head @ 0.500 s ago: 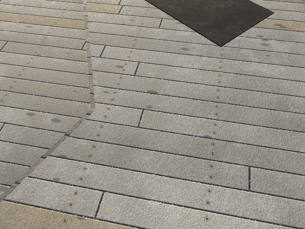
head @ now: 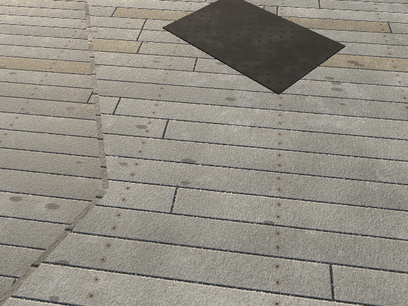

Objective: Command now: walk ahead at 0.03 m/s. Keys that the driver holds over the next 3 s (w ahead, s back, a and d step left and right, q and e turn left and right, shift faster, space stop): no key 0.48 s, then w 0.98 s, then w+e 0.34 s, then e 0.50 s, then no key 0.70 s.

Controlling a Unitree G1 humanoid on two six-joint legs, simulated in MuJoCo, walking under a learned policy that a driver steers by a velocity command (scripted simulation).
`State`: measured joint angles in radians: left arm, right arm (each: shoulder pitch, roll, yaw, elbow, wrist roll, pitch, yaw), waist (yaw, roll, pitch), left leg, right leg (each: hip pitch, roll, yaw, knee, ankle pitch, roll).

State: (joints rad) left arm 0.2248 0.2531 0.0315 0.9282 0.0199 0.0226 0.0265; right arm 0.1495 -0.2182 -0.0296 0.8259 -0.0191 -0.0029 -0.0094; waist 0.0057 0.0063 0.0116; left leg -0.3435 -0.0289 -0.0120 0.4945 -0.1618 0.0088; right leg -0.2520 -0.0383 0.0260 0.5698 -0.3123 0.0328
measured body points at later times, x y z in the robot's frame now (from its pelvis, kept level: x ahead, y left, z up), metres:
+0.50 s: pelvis +0.04 -0.02 +0.00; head +0.05 -0.02 +0.45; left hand +0.07 +0.23 -0.14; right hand +0.13 -0.28 -0.14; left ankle +0.07 +0.11 -0.73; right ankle -0.01 -0.14 -0.73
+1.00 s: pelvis +0.18 +0.02 +0.01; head +0.19 +0.03 +0.46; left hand +0.32 +0.28 -0.11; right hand +0.11 -0.22 -0.13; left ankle +0.09 +0.11 -0.73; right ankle +0.29 -0.14 -0.67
